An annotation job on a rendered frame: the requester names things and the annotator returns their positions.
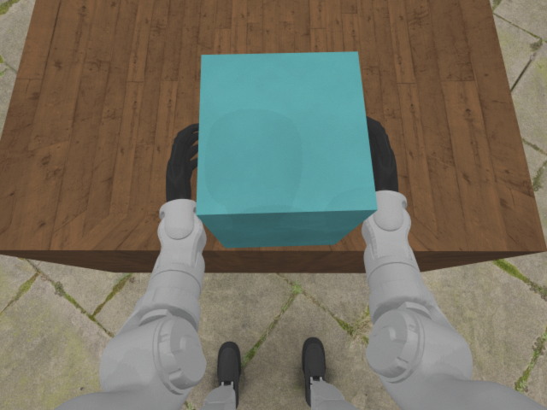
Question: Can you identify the left robot upper arm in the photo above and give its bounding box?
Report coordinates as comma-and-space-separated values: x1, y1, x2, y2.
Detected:
53, 316, 206, 410

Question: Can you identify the robot right foot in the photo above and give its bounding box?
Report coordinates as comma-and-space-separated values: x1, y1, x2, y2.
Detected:
302, 337, 326, 407

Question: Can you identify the carton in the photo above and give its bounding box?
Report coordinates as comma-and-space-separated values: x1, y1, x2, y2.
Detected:
196, 51, 378, 248

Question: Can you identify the robot foot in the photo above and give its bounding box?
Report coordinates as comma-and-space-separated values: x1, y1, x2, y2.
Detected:
302, 337, 326, 407
217, 342, 241, 409

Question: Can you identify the right robot upper arm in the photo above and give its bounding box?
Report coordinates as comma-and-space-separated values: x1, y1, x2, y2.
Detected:
365, 308, 547, 410

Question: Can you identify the pedestal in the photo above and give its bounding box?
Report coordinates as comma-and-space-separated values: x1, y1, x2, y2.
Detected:
0, 0, 547, 273

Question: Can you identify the right robot hand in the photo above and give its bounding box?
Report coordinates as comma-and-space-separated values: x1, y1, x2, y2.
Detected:
366, 116, 398, 192

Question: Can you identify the robot left foot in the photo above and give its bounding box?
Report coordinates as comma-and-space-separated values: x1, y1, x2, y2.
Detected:
217, 342, 241, 409

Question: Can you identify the robot right forearm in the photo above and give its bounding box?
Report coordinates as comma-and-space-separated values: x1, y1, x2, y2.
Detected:
362, 190, 456, 331

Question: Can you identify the robot left forearm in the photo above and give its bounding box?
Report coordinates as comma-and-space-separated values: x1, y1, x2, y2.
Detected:
99, 199, 207, 388

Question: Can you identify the left robot hand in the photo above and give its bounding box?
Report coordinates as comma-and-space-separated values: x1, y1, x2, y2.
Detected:
166, 123, 199, 202

